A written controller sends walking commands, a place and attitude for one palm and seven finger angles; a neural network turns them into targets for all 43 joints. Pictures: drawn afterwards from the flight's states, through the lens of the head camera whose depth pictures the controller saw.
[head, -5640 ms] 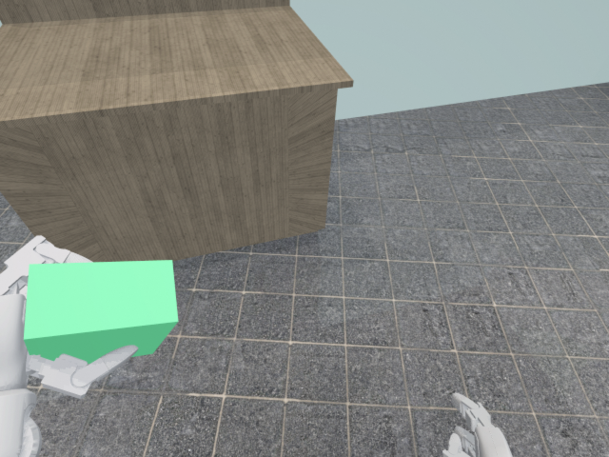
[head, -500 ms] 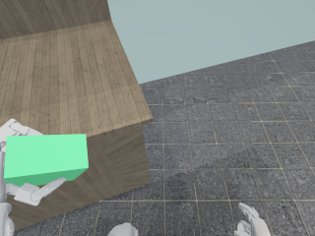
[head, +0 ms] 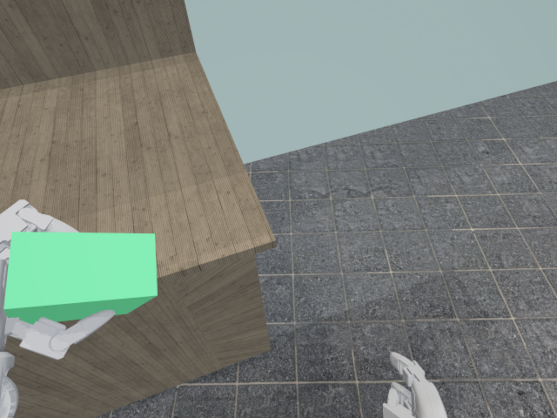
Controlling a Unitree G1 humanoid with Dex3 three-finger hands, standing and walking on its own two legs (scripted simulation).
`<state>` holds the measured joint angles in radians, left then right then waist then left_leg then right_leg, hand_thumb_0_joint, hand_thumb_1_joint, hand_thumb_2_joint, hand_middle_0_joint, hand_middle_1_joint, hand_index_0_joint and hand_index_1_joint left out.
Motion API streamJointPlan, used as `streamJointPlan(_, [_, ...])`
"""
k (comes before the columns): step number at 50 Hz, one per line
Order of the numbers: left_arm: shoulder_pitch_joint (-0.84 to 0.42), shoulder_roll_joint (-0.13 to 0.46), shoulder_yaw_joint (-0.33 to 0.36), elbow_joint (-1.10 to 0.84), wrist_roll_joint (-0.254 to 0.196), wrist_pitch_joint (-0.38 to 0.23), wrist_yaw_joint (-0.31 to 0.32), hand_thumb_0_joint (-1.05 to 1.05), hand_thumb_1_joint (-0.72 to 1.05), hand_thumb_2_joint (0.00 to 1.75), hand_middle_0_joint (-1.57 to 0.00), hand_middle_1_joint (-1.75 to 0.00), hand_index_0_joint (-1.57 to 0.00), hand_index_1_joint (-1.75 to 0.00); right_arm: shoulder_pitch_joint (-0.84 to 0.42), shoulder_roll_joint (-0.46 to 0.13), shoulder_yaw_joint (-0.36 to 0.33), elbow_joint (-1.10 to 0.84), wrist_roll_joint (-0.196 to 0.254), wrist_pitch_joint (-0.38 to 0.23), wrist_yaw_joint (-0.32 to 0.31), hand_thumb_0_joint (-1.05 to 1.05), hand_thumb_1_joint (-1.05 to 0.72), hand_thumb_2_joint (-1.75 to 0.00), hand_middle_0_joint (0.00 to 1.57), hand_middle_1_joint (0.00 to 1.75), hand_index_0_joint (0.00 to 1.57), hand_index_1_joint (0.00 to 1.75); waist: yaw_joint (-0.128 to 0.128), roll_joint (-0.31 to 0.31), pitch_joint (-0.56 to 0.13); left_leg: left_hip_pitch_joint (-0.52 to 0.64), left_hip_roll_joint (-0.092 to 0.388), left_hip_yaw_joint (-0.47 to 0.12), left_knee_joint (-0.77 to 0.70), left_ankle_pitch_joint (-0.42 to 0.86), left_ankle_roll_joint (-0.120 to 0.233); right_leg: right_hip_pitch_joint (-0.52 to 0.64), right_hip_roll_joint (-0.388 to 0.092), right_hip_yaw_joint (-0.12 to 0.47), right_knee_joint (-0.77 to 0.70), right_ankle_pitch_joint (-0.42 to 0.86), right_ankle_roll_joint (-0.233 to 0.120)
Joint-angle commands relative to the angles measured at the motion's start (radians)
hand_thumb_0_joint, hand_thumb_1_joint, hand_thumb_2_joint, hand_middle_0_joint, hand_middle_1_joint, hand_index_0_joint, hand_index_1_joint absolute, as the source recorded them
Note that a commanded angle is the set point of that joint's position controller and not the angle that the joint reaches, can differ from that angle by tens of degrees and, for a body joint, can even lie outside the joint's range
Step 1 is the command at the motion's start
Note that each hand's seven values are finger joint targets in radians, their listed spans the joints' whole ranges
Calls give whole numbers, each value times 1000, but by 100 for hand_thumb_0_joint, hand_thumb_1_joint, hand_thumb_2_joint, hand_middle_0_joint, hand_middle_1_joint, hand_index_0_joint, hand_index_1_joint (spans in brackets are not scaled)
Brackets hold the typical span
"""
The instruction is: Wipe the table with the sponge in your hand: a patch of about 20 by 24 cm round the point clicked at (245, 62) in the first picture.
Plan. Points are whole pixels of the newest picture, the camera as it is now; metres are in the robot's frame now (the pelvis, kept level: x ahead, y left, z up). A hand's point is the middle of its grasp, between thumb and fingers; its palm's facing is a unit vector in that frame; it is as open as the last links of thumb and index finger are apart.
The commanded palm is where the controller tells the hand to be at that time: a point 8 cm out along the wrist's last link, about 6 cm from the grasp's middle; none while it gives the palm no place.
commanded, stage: come to a stop and stand still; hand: left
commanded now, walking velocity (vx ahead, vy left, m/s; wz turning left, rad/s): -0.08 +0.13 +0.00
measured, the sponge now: (101, 280) +0.23 +0.20 +0.16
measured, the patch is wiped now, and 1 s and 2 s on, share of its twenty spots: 0.00 0.00 0.00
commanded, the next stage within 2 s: look again from close up in 1.54 s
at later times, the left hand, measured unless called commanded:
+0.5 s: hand (47, 266) +0.23 +0.26 +0.18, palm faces +0.38 -0.82 -0.44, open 10.4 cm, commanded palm +0.17 +0.29 +0.19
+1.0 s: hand (8, 245) +0.23 +0.27 +0.21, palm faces +0.47 -0.78 -0.41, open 10.4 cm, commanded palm +0.15 +0.28 +0.19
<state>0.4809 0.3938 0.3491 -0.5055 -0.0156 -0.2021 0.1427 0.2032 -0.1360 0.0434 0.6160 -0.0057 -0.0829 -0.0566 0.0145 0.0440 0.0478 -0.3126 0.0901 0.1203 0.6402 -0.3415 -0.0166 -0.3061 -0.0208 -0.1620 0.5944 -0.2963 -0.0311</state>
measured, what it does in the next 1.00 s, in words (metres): steps on the spot: left foot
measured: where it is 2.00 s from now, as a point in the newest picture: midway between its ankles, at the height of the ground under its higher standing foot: outside the picture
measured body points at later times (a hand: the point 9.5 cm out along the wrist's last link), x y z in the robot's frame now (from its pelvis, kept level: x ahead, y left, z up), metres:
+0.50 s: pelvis +0.01 +0.01 +0.01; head +0.04 +0.02 +0.46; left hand +0.20 +0.30 +0.20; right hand +0.19 -0.21 -0.07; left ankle +0.05 +0.14 -0.73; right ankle -0.01 -0.09 -0.72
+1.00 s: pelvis -0.02 +0.01 +0.01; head +0.00 +0.01 +0.45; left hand +0.20 +0.31 +0.23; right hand +0.13 -0.23 -0.08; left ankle +0.02 +0.12 -0.72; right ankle -0.01 -0.08 -0.73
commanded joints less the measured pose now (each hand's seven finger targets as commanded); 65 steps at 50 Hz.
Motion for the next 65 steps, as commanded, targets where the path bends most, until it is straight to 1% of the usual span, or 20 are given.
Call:
streamJointPlan(1, [-102, 163, 130, -142, -31, -36, 33, 0, 10, 130, -120, -160, -120, -160, -88, -162, -73, -139, 10, -35, 1, 0, -90, -90, 20, 30, 20, 30, -15, -280, -137, -279, -55, -120, 440, -146, -12, 248, -402, 569, -308, 340, -143])
streamJointPlan(3, [-113, 170, 141, -202, -26, -54, 36, 0, 10, 130, -120, -160, -120, -160, -114, -143, -51, -133, 13, -24, 8, 0, -90, -90, 20, 30, 20, 30, -20, -149, -163, -265, -32, -132, 436, -114, -28, 290, -363, 369, -215, 667, -134])
streamJointPlan(5, [-23, 169, 155, -189, -16, -66, 43, 0, 10, 130, -120, -160, -120, -160, -117, -134, -47, -141, 7, -19, -4, 0, -90, -90, 20, 30, 20, 30, -17, -158, -172, -196, -40, -86, 311, -74, -25, 281, -307, 230, -177, 813, -94])
streamJointPlan(11, [60, 160, 168, -259, -18, -60, 57, 0, 10, 130, -120, -160, -120, -160, -93, -146, -66, -192, 0, -3, -15, 0, -90, -90, 20, 30, 20, 30, 3, -155, -217, -60, -75, -23, -24, 47, -17, 298, -267, 190, -138, 758, -80])
streamJointPlan(14, [32, 157, 150, -277, -24, -51, 59, 0, 10, 130, -120, -160, -120, -160, -66, -162, -82, -196, 5, 7, -29, 0, -90, -90, 20, 30, 20, 30, -19, -81, -227, 148, -24, -54, -220, 360, -3, 199, -187, 156, -54, 550, -6])
streamJointPlan(16, [-5, 164, 136, -287, -24, -59, 50, 0, 10, 130, -120, -160, -120, -160, -67, -207, -102, -207, 19, -1, -28, 0, -90, -90, 20, 30, 20, 30, 4, 84, -214, 198, 159, -213, -231, 635, 65, 80, -77, 132, -2, 76, 44])
streamJointPlan(18, [-8, 161, 133, -268, -21, -68, 37, 0, 10, 130, -120, -160, -120, -160, -68, -189, -89, -196, -6, -15, -26, 0, -90, -90, 20, 30, 20, 30, -3, 258, -176, 170, 230, -310, -292, 780, 132, -8, -22, 110, 135, -214, 55])
streamJointPlan(26, [-45, 136, 98, -261, -16, -41, 34, 0, 10, 130, -120, -160, -120, -160, -64, -194, -72, -171, 6, -53, -1, 0, -90, -90, 20, 30, 20, 30, -14, 150, -189, 88, 136, -167, -218, 432, 68, 175, -11, 100, -165, 55, 52])
streamJointPlan(30, [-26, 138, 101, -178, -44, -11, 28, 0, 10, 130, -120, -160, -120, -160, -66, -158, -62, -166, 13, -29, -4, 0, -90, -90, 20, 30, 20, 30, -25, -141, -142, 35, -35, -80, -22, 52, -7, 46, -212, 368, -292, 169, -50])
streamJointPlan(35, [-101, 145, 101, -168, -38, -11, 32, 0, 10, 130, -120, -160, -120, -160, -91, -165, -51, -150, 8, -16, -24, 0, -90, -90, 20, 30, 20, 30, -22, -136, -126, 85, -24, -131, -127, 171, 12, 42, -156, 263, -254, 74, -25])
streamJointPlan(39, [-125, 129, 73, -201, -23, -32, 24, 0, 10, 130, -120, -160, -120, -160, -108, -181, -47, -163, 2, -18, -34, 0, -90, -90, 20, 30, 20, 30, -7, 116, -85, 15, 74, -241, -306, 141, 55, 82, -29, 165, -180, -30, 31])
streamJointPlan(42, [-98, 121, 70, -173, -17, -39, 27, 0, 10, 130, -120, -160, -120, -160, -86, -186, -54, -161, 4, -31, -30, 0, -90, -90, 20, 30, 20, 30, -3, 59, -110, -50, 66, -231, -304, 110, 58, 171, -24, 164, -170, 28, 34])
streamJointPlan(43, [-1138, 899, 469, -398, 6, -174, 41, 0, 10, 130, -120, -160, -120, -160, 24, -198, 36, -253, 52, -56, -97, 0, -90, -90, 20, 30, 20, 30, -70, 114, 35, -236, -8, -192, -281, -130, 75, 175, 22, 157, -106, -51, 71])
streamJointPlan(44, [-667, 346, 296, 18, -7, -128, 16, 0, 10, 130, -120, -160, -120, -160, -79, -111, -21, -204, 47, -94, -48, 0, -90, -90, 20, 30, 20, 30, 8, 67, -154, -42, 4, -154, -180, -31, 58, 15, -42, 150, -164, -208, 24])
streamJointPlan(45, [-471, 271, 209, 88, -29, -125, 2, 0, 10, 130, -120, -160, -120, -160, -68, -168, -42, -189, 13, -107, -25, 0, -90, -90, 20, 30, 20, 30, 22, 80, -117, 31, -49, -144, -114, -47, 27, -13, -65, 272, -272, -153, -23])
streamJointPlan(47, [-223, 177, 126, 48, -35, -127, -16, 0, 10, 130, -120, -160, -120, -160, -17, -192, -66, -182, 6, -111, 10, 0, -90, -90, 20, 30, 20, 30, 27, -97, -99, 26, -97, -108, 35, -26, 14, -28, -197, 433, -374, -190, -61])
streamJointPlan(49, [-107, 75, 58, -40, -51, -112, -27, 0, 10, 130, -120, -160, -120, -160, -34, -180, -58, -187, 14, -109, 42, 0, -90, -90, 20, 30, 20, 30, 20, -163, -124, 27, -80, -123, -17, 50, 16, 55, -200, 387, -338, -93, -77])
streamJointPlan(53, [-93, 166, 137, -134, -42, -89, -11, 0, 10, 130, -120, -160, -120, -160, -107, -219, -71, -171, 2, -106, 23, 0, -90, -90, 20, 30, 20, 30, 10, -13, -85, 136, -31, -157, -233, 109, 25, 5, -54, 223, -265, -43, 0])
streamJointPlan(56, [-131, 178, 172, -194, -21, -97, -4, 0, 10, 130, -120, -160, -120, -160, -122, -207, -59, -192, -7, -98, 10, 0, -90, -90, 20, 30, 20, 30, 8, 99, -97, 11, 6, -236, -331, 71, 51, 149, -4, 168, -196, 57, 19])
streamJointPlan(65, [-72, 126, 146, -268, -32, -87, -1, 0, 10, 130, -120, -160, -120, -160, -104, -206, -67, -193, -12, -103, 13, 0, -90, -90, 20, 30, 20, 30, -1, 59, -246, 163, -17, -183, -210, 471, 32, 227, -16, 159, -187, 354, 15])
